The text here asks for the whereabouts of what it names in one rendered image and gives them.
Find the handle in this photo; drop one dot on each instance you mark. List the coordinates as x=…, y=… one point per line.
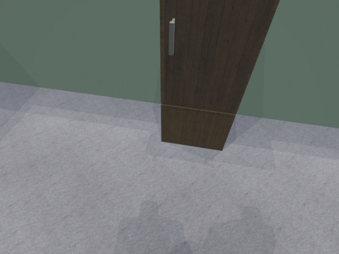
x=171, y=37

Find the cupboard door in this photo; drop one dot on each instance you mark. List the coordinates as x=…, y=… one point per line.
x=215, y=42

